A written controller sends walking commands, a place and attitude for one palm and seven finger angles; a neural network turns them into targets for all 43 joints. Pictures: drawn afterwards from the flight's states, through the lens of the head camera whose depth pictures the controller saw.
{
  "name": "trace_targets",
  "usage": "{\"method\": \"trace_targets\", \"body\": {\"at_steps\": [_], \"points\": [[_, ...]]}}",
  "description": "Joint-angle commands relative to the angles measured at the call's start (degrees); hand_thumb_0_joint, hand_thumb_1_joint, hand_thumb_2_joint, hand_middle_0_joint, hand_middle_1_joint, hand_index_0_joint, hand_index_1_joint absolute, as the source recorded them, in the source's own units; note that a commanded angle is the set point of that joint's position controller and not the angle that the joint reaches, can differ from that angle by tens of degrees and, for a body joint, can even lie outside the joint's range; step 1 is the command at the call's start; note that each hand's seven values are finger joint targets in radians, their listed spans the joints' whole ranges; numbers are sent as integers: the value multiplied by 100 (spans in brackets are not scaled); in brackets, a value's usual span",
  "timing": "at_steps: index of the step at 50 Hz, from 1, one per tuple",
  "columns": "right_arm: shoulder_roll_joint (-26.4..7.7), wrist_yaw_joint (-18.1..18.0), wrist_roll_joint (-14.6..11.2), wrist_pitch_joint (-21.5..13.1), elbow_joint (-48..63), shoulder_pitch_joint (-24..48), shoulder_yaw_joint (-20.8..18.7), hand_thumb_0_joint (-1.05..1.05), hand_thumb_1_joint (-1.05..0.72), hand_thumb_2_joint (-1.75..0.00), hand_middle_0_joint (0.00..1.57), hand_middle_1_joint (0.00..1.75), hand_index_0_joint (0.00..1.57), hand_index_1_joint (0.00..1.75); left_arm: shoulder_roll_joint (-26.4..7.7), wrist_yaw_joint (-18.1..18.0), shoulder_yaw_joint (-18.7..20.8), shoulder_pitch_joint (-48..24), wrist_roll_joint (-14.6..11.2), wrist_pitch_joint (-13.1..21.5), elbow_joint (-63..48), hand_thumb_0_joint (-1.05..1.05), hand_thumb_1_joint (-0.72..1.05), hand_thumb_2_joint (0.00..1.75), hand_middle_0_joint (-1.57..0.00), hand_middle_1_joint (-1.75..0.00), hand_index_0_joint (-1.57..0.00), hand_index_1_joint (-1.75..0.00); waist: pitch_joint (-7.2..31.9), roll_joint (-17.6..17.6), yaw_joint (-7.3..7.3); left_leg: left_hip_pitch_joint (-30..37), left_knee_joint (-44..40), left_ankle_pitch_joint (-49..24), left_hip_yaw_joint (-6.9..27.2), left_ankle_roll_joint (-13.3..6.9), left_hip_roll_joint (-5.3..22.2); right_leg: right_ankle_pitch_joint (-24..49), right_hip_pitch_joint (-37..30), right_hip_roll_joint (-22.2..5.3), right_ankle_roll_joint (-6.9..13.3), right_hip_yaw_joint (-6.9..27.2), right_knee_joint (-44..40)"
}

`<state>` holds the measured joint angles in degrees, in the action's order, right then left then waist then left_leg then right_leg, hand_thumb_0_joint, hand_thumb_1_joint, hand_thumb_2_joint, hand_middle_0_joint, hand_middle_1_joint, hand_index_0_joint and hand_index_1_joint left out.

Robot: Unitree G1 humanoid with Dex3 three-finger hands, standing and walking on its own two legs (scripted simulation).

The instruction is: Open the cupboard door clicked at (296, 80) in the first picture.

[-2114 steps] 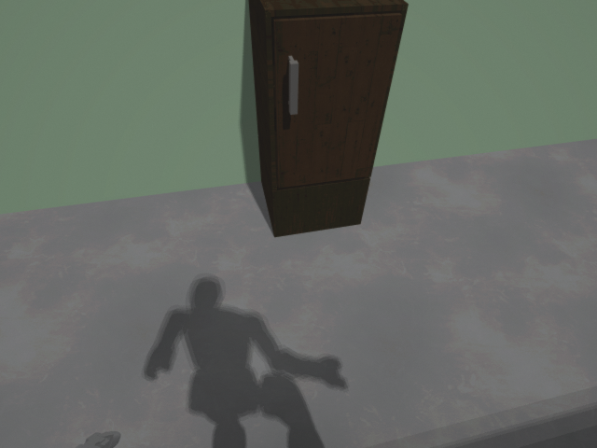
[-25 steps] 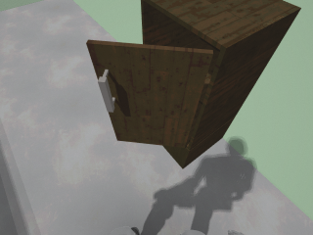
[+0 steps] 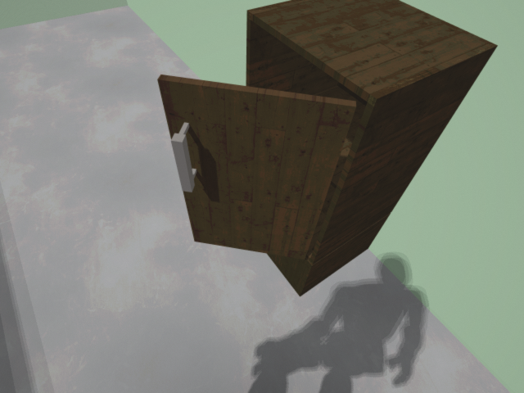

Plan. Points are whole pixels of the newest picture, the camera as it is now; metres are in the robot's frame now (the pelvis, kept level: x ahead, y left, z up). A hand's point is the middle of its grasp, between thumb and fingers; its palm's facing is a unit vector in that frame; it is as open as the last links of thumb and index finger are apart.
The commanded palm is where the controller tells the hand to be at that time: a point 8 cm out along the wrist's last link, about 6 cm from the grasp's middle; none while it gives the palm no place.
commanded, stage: come to a stop and stand still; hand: left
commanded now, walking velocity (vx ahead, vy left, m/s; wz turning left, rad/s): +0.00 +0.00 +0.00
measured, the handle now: (186, 158) +0.57 +0.21 -0.03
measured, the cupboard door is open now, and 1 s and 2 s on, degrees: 46 46 46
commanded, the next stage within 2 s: look again from close up in 0.30 s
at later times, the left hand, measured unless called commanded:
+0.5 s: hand out of the picture +0.02 +0.20 -0.18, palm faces -0.03 -0.98 -0.21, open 7.3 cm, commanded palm none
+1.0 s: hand out of the picture -0.07 +0.17 -0.17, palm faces +0.00 -0.98 -0.18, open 7.4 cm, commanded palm none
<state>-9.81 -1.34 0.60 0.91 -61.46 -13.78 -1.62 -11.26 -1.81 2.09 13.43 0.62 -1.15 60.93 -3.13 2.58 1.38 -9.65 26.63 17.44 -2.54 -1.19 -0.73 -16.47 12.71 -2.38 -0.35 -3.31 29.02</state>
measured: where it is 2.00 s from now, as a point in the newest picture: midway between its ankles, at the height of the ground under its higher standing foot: outside the picture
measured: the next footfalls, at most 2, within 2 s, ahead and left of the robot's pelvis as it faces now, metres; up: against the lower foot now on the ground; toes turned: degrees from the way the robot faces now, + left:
none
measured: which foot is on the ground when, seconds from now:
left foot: down 0.00-1.00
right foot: down 0.00-1.00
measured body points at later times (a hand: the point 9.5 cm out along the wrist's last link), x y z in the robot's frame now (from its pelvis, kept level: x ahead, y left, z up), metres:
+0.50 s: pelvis +0.00 +0.02 +0.00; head +0.02 +0.03 +0.45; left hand +0.02 +0.25 -0.16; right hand +0.00 -0.21 -0.15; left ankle -0.04 +0.11 -0.74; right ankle -0.02 -0.12 -0.74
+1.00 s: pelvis -0.05 +0.01 +0.00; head -0.06 +0.01 +0.45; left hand -0.07 +0.22 -0.16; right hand -0.06 -0.22 -0.16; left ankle -0.04 +0.11 -0.74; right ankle -0.02 -0.12 -0.74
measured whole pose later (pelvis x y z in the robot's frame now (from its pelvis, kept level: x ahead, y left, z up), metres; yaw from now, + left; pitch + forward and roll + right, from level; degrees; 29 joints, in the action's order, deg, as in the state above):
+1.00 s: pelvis -0.05 +0.01 +0.00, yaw -1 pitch -2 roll +1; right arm -9.0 -0.6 0.5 -0.3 -61.5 -18.9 0.1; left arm -8.4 -1.8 -1.2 19.9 1.0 0.0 62.0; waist -0.4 0.5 -0.3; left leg -11.5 26.6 13.2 -3.7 -1.8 -0.9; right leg -11.5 14.3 -2.5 -0.4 -2.3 27.7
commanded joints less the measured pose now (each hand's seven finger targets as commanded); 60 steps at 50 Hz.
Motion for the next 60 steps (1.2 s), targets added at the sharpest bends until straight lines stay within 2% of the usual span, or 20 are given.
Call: {"method": "trace_targets", "body": {"at_steps": [1, 7, 11, 15, 19, 20, 21, 22, 23, 24, 27, 32, 35, 37, 41, 45, 49, 53, 56, 60], "points": [[-700, -106, 27, -107, 181, -126, -57, 0, -90, -90, 20, 30, 20, 30, -402, 32, 41, 17, 5, 39, -182, 0, 90, 90, -20, -30, -20, -30, 57, -822, -6, -206, -738, -1910, 665, -124, 862, 766, -339, -226, 143, 339, -393], [-604, -134, 1, -172, -10, -320, -11, 0, -90, -90, 20, 30, 20, 30, -377, 15, -38, 126, -5, 96, 61, 0, 90, 90, -20, -30, -20, -30, 196, -223, -80, 218, -637, -2136, 485, -4, 729, 1379, -400, -365, 154, 442, -609], [-571, -136, -5, -196, -82, -360, 19, 0, -90, -90, 20, 30, 20, 30, -343, 9, -62, 139, 0, 110, 125, 0, 90, 90, -20, -30, -20, -30, 93, -208, -91, 210, -722, -2125, 481, 2, 704, 1352, -431, -355, 141, 431, -685], [-556, -137, 6, -204, -162, -371, 55, 0, -90, -90, 20, 30, 20, 30, -330, 7, -83, 202, -13, 94, 189, 0, 90, 90, -20, -30, -20, -30, -18, -442, -78, 149, -827, -2028, 464, 23, 693, 1190, -441, -351, 114, 426, -725], [-504, -140, 4, -210, -219, -442, 57, 0, -90, -90, 20, 30, 20, 30, -323, 7, -94, 245, -18, 106, 229, 0, 90, 90, -20, -30, -20, -30, -45, -362, -80, 149, -844, -1923, 454, 23, 669, 1253, -474, -361, 123, 441, -780], [-752, -59, -69, -317, 209, -59, 75, 0, -90, -90, 20, 30, 20, 30, -436, -270, -173, 743, 71, 290, 350, 0, 90, 90, -20, -30, -20, -30, -98, -768, 12, -61, 258, -3427, 323, 116, 796, 2996, -167, -616, 96, 661, -452], [-693, -45, -25, -331, 369, -211, 97, 0, -90, -90, 20, 30, 20, 30, -714, -234, -114, 739, 84, 397, 216, 0, 90, 90, -20, -30, -20, -30, 153, -804, -119, -105, 402, -3737, 238, 192, 585, 4226, -555, -699, 176, 483, -148], [-554, -71, 14, -372, 272, -660, 46, 0, -90, -90, 20, 30, 20, 30, -660, -194, -98, 628, 45, 371, 101, 0, 90, 90, -20, -30, -20, -30, 595, -961, -227, 13, 95, -3482, 326, 196, 568, 3905, -748, -692, 257, 517, 325], [-589, -95, 26, -380, 227, -818, 30, 0, -90, -90, 20, 30, 20, 30, -534, -180, -135, 620, 20, 365, 83, 0, 90, 90, -20, -30, -20, -30, 1117, -817, -189, 248, 198, -4100, 463, 101, 735, 3232, -851, -580, 265, 402, 384], [-650, -111, 10, -365, 264, -791, 34, 0, -90, -90, 20, 30, 20, 30, -446, -170, -155, 588, -3, 346, 55, 0, 90, 90, -20, -30, -20, -30, 1280, -569, -188, 457, 231, -4339, 524, 34, 829, 2639, -794, -467, 263, 299, 307], [-673, -123, 8, -322, 382, -667, 21, 0, -90, -90, 20, 30, 20, 30, -363, -144, -171, 459, 9, 272, -52, 0, 90, 90, -20, -30, -20, -30, 750, -319, -167, 225, 119, -3786, 537, -51, 806, 1928, -494, -365, 243, 268, 172], [-562, -50, 3, -248, 409, -450, 58, 0, -90, -90, 20, 30, 20, 30, -331, -79, -213, 451, 19, 175, -96, 0, 90, 90, -20, -30, -20, -30, -380, -181, -122, -663, -587, -938, 647, -121, 663, 549, -45, -315, 210, 461, -310], [-620, -1, 16, -221, 418, -472, 43, 0, -90, -90, 20, 30, 20, 30, -373, -49, -210, 472, 33, 163, -151, 0, 90, 90, -20, -30, -20, -30, -658, -211, -149, -941, -967, 479, 736, -114, 592, -66, 165, -267, 220, 580, -500], [-608, 17, 26, -212, 405, -490, 37, 0, -90, -90, 20, 30, 20, 30, -391, -39, -199, 555, 49, 165, -190, 0, 90, 90, -20, -30, -20, -30, -643, -265, -127, -1058, -1077, 811, 760, -125, 585, -172, 136, -251, 216, 562, -530], [-572, 19, 20, -230, 363, -571, 35, 0, -90, -90, 20, 30, 20, 30, -369, -27, -188, 661, 51, 196, -204, 0, 90, 90, -20, -30, -20, -30, -343, -170, -138, -850, -1021, 687, 702, -137, 566, -225, 95, -291, 201, 605, -666], [-522, 29, 14, -205, 283, -659, 46, 0, -90, -90, 20, 30, 20, 30, -374, -16, -182, 720, 39, 213, -190, 0, 90, 90, -20, -30, -20, -30, -330, -23, -168, -804, -880, 654, 608, -107, 482, -685, 300, -359, 208, 750, -891], [-440, 27, 24, -197, 152, -800, 67, 0, -90, -90, 20, 30, 20, 30, -319, -11, -166, 842, 43, 227, -152, 0, 90, 90, -20, -30, -20, -30, -245, -224, -160, -752, -791, 701, 518, -86, 459, -870, 308, -372, 235, 801, -952], [-409, 53, 63, -114, 114, -943, 49, 0, -90, -90, 20, 30, 20, 30, -415, -5, -69, 999, 71, 185, -157, 0, 90, 90, -20, -30, -20, -30, -369, 81, -118, -935, -259, 1123, 211, -61, 278, -2004, 532, -532, 421, 1232, -1181], [-290, 69, 75, -89, 107, -1091, 40, 0, -90, -90, 20, 30, 20, 30, -508, 2, 30, 1026, 61, 170, -186, 0, 90, 90, -20, -30, -20, -30, -577, 346, -158, -882, 282, 820, -64, -16, 132, -2423, 851, -771, 631, 1700, -1496], [-208, 78, 66, -174, 59, -1324, 55, 0, -90, -90, 20, 30, 20, 30, -456, 23, 87, 963, 57, 187, -242, 0, 90, 90, -20, -30, -20, -30, -432, 199, -198, -593, 51, 670, -28, -57, 133, -2017, 911, -691, 642, 1446, -1164]]}}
